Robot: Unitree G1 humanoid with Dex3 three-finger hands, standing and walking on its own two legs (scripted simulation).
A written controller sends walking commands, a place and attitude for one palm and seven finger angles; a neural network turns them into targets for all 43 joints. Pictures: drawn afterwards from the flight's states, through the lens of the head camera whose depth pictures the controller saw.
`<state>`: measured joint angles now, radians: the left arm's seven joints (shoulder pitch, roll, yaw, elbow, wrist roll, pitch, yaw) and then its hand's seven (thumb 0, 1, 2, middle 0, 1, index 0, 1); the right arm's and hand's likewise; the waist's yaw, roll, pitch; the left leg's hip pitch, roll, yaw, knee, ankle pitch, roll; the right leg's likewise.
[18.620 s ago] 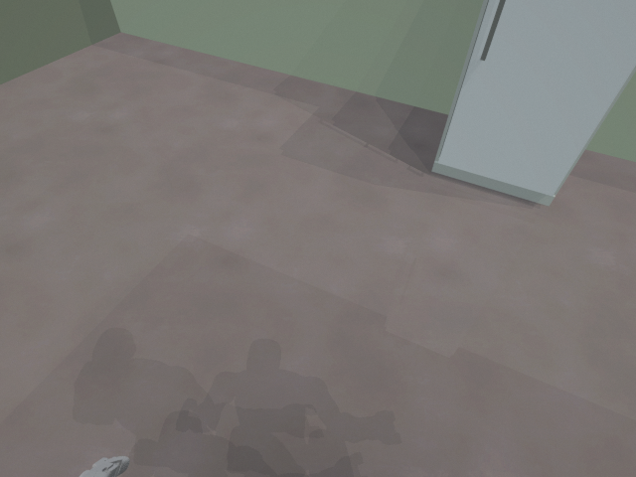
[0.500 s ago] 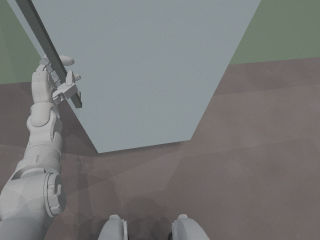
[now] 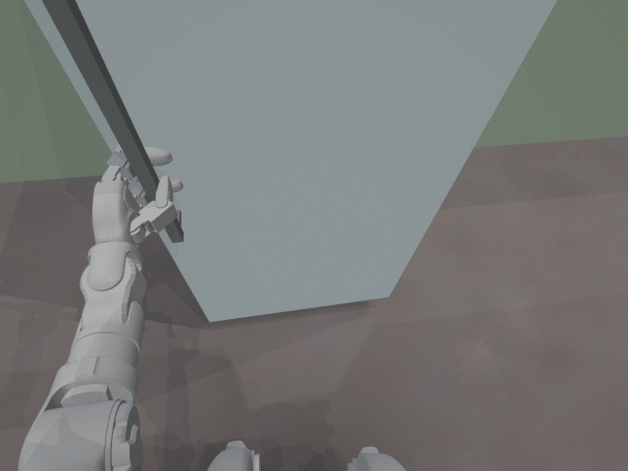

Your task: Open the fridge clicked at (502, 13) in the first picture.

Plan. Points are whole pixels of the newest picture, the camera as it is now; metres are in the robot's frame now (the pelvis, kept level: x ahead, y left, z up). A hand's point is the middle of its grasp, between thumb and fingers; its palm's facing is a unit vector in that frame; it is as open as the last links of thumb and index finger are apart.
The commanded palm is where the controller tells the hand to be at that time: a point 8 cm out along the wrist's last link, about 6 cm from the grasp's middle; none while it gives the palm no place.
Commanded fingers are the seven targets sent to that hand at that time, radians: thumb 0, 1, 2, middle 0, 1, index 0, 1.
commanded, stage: pull the door a little, standing still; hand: left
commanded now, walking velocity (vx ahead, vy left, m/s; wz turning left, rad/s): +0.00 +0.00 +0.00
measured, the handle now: (122, 111) +0.49 +0.21 +0.16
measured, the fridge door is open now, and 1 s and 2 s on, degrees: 1 29 61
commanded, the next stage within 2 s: walk backward, drawing the door open in 0.26 s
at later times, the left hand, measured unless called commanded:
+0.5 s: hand (184, 284) +0.32 +0.14 +0.06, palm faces +0.04 -0.99 -0.15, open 5.7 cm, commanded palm +0.30 +0.20 +0.06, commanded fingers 0.00 0.90 0.90 -0.45 -1.40 -0.45 -1.40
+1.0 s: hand (242, 370) +0.23 +0.07 +0.07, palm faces +0.21 -0.97 -0.16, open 5.7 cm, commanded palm +0.19 +0.12 +0.06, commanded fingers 0.00 0.90 0.90 -0.45 -1.40 -0.45 -1.40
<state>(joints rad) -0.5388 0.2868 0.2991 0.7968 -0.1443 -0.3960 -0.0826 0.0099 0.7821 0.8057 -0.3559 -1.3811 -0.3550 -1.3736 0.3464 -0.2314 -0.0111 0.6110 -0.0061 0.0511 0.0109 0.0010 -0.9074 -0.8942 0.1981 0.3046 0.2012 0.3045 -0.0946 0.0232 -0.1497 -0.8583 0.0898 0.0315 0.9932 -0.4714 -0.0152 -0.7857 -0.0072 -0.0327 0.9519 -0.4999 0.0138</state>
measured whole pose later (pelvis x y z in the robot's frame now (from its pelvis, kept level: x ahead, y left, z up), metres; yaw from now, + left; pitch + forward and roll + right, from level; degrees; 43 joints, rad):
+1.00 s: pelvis -0.07 -0.10 +0.05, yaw +8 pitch -1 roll +0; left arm -0.09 0.13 0.04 0.41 -0.07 -0.10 0.08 0.01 0.74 0.77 -0.29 -1.22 -0.36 -1.40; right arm 0.21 -0.21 -0.01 0.67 0.01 0.04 -0.11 0.00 -0.91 -0.89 0.20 0.30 0.20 0.30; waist -0.05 0.07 0.06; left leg -0.39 0.10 -0.08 0.60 -0.23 -0.02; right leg -0.30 0.04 -0.19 0.61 -0.30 -0.12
